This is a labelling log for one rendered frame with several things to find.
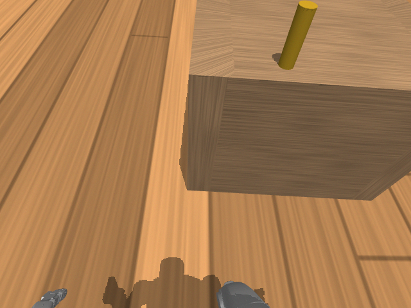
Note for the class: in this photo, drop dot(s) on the can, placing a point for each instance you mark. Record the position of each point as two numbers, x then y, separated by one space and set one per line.
300 25

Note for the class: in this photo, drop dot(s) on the left robot hand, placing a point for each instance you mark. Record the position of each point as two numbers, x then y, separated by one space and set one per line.
51 299

